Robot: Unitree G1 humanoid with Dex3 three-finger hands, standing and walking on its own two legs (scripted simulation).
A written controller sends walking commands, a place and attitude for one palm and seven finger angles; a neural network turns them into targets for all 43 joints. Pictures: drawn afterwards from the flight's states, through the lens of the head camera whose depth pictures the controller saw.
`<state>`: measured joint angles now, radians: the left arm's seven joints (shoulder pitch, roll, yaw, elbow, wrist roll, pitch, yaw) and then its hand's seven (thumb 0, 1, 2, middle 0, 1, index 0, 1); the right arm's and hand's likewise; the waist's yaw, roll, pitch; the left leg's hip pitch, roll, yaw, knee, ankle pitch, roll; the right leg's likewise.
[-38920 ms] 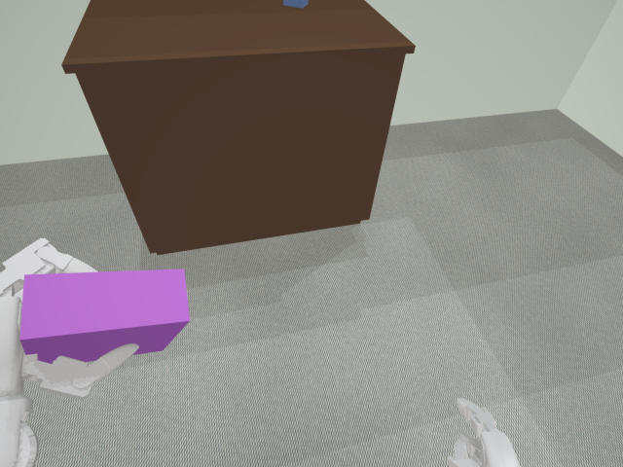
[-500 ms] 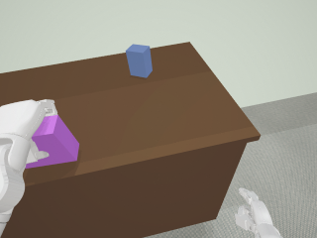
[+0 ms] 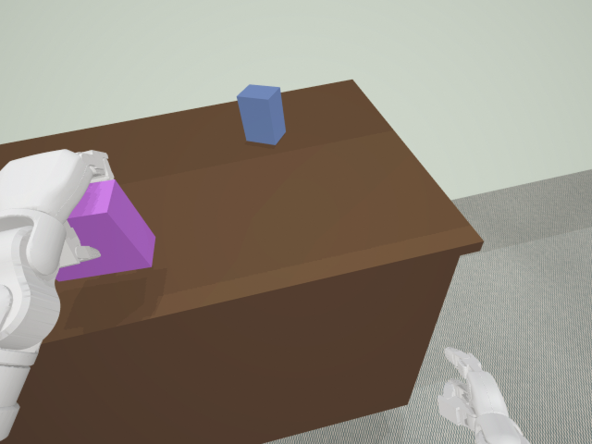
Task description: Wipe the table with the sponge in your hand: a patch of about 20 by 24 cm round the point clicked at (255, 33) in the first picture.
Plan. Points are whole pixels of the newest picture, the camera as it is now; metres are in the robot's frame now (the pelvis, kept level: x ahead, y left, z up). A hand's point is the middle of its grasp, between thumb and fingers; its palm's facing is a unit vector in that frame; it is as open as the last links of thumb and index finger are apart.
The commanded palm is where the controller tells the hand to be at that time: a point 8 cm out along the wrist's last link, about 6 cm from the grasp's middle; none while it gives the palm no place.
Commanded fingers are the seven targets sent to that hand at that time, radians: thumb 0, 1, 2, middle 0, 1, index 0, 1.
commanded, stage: lift the sponge slowly off the table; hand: left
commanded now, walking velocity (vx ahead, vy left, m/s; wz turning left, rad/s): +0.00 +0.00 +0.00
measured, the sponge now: (93, 242) +0.28 +0.32 +0.16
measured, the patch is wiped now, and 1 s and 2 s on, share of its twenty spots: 1.00 1.00 1.00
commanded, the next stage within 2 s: bring the sponge back beside the body in 0.78 s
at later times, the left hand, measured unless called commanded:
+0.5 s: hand (64, 185) +0.29 +0.31 +0.25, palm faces +0.18 +0.01 -0.98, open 9.5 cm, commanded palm +0.24 +0.31 +0.31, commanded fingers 0.00 0.10 1.30 -1.20 -1.60 -1.20 -1.60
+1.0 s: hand (67, 184) +0.29 +0.31 +0.25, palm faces +0.11 +0.00 -0.99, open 9.5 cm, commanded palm +0.23 +0.31 +0.32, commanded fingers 0.00 0.10 1.30 -1.20 -1.60 -1.20 -1.60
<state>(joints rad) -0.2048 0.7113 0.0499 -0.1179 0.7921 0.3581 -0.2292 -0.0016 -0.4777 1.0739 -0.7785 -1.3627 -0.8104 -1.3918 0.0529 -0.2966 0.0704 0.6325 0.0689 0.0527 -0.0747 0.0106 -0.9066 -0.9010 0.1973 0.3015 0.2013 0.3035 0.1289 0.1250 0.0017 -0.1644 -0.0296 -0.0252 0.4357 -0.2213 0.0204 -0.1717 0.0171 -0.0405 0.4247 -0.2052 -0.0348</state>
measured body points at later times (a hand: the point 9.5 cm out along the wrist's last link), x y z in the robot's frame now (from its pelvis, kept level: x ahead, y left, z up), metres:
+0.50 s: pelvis +0.00 -0.01 +0.00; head -0.01 -0.06 +0.45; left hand +0.28 +0.30 +0.30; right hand +0.26 -0.20 -0.08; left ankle +0.01 +0.11 -0.74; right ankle +0.02 -0.10 -0.74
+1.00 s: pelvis +0.00 +0.00 +0.00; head +0.00 -0.06 +0.44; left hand +0.28 +0.30 +0.30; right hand +0.24 -0.21 -0.09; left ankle +0.01 +0.11 -0.74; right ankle +0.02 -0.10 -0.74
